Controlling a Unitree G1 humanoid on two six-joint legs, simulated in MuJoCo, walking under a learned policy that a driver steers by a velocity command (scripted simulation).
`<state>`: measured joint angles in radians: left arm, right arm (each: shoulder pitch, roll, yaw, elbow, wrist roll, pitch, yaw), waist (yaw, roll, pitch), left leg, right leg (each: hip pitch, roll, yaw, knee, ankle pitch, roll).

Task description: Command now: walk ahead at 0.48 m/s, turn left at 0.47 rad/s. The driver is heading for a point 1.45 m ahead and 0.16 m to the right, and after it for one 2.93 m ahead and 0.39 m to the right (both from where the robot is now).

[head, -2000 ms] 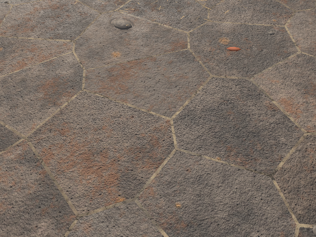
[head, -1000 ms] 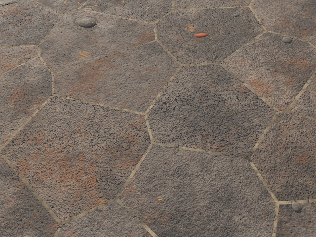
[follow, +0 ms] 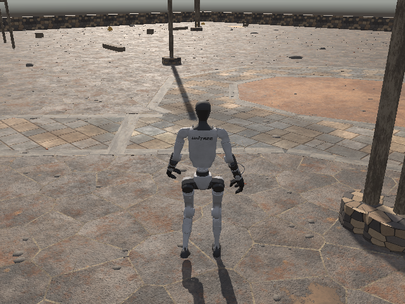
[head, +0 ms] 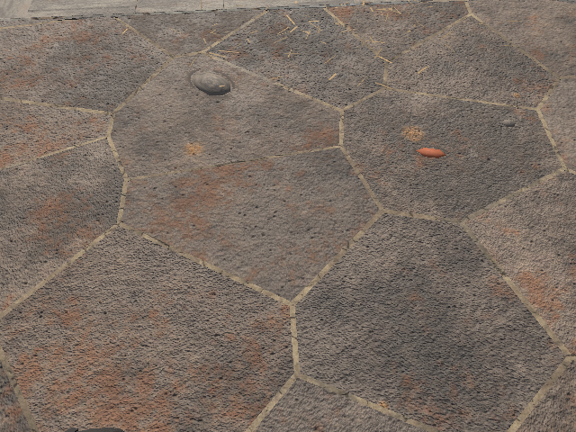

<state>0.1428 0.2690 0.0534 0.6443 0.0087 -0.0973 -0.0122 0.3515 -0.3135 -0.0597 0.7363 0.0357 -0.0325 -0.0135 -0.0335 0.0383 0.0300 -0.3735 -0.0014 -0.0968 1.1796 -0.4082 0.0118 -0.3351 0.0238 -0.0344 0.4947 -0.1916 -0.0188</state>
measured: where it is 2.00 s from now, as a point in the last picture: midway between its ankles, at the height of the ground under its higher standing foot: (333, 222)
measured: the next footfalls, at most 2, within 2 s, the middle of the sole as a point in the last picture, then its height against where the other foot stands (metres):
left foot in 0.34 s outside the picture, level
right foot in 0.88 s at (329, 362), level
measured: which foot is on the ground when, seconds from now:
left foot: up 0.00-0.32, down 0.34-0.90, up 0.92-1.00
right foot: down 0.00-0.36, up 0.38-0.86, down 0.88-1.00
